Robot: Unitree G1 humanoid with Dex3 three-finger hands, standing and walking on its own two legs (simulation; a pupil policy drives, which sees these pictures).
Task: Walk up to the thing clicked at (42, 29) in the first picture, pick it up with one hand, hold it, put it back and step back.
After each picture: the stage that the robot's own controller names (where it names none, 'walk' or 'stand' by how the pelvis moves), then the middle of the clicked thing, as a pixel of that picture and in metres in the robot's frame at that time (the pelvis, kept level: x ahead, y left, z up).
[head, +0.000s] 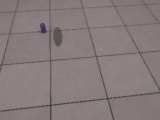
stand; (43, 28) +1.59 +0.50 -0.72
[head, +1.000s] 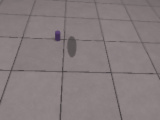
walk; (57, 36) +1.49 +0.23 -0.70
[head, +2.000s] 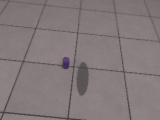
walk; (65, 63) +0.95 +0.12 -0.71
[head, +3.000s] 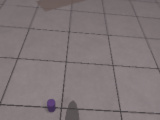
walk; (51, 105) +0.56 +0.18 -0.71
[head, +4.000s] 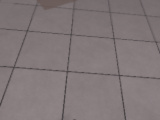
stand; out of the picture +0.34 +0.18 -0.71
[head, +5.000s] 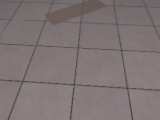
stand; out of the picture +0.30 +0.20 -0.72
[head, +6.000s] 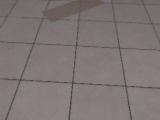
stand; out of the picture +0.30 +0.19 -0.73
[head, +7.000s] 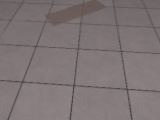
stand; out of the picture +0.31 +0.19 -0.73
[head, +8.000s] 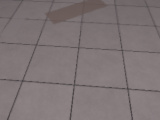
stand; out of the picture +0.30 +0.19 -0.73
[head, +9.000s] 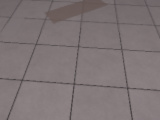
go down; out of the picture +0.30 +0.19 -0.73
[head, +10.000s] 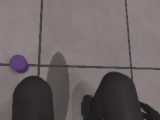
go down; (19, 64) +0.39 +0.21 -0.33
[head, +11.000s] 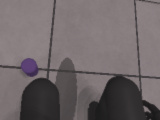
approach; (30, 68) +0.40 +0.20 -0.32
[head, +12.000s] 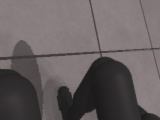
close in; out of the picture +0.39 +0.24 -0.23
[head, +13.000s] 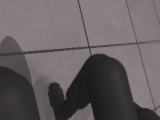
close; out of the picture +0.39 +0.25 -0.23
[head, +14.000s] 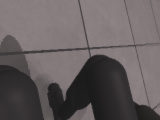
lift; out of the picture +0.38 +0.25 -0.23
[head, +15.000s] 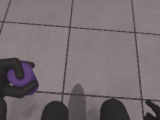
lift; (25, 80) +0.32 +0.19 -0.02
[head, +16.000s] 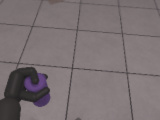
hold; (38, 90) +0.31 +0.16 -0.01
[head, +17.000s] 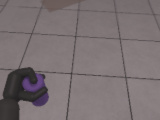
hold; (36, 90) +0.32 +0.17 -0.01
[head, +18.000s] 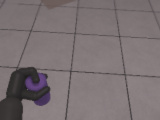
crouch; (39, 90) +0.32 +0.16 -0.02
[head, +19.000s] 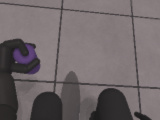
crouch; (28, 60) +0.41 +0.18 -0.10
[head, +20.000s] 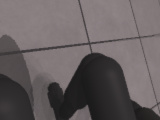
lower; out of the picture +0.42 +0.26 -0.23
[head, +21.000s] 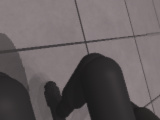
lower; out of the picture +0.41 +0.27 -0.23
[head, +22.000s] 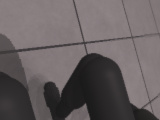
lower; out of the picture +0.41 +0.27 -0.23
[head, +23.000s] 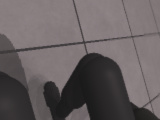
lower; out of the picture +0.41 +0.27 -0.23
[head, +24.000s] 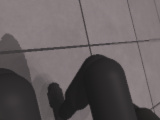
loosen; out of the picture +0.40 +0.26 -0.23
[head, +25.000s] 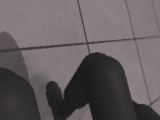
withdraw; out of the picture +0.39 +0.25 -0.23
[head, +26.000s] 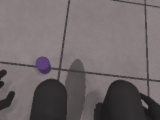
walk; (43, 65) +0.42 +0.19 -0.36
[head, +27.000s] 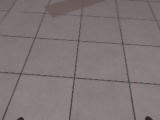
stand; out of the picture +0.34 +0.17 -0.66
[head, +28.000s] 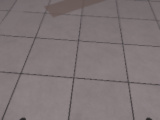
stand; out of the picture +0.34 +0.18 -0.67
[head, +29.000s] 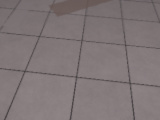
stand; out of the picture +0.34 +0.17 -0.70
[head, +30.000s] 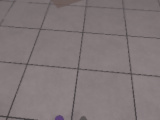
walk; out of the picture +0.37 +0.17 -0.72
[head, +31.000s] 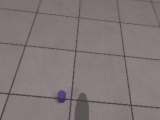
walk; (61, 96) +0.52 +0.10 -0.71
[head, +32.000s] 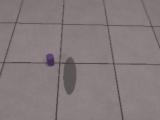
walk; (50, 60) +0.82 +0.29 -0.68
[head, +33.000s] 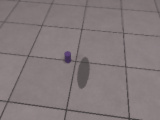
stand; (67, 57) +1.02 +0.19 -0.70
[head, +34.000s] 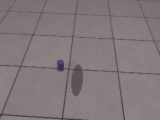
stand; (60, 65) +1.00 +0.21 -0.72
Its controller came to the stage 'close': yes
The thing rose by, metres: 0.71
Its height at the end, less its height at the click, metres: +0.00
